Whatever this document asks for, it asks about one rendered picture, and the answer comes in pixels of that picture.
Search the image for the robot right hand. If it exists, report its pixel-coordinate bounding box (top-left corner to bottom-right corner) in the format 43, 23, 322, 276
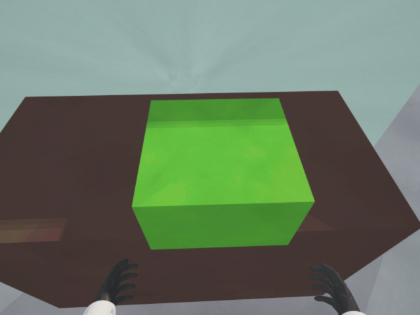
309, 263, 360, 315

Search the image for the robot left hand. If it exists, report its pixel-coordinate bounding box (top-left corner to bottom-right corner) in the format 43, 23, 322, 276
95, 259, 138, 306

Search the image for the robot left forearm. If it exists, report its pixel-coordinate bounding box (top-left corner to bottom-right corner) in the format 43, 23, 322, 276
83, 301, 116, 315

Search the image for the carton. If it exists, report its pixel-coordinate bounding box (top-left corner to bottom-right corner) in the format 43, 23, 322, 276
132, 98, 315, 249

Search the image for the pedestal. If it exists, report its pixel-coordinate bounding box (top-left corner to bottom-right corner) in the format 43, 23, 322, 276
0, 91, 420, 308

